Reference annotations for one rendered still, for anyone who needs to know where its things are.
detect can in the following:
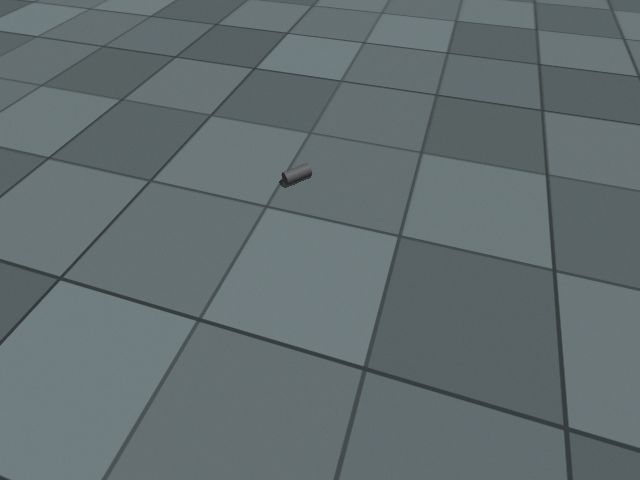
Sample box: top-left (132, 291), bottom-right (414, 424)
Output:
top-left (282, 163), bottom-right (312, 185)

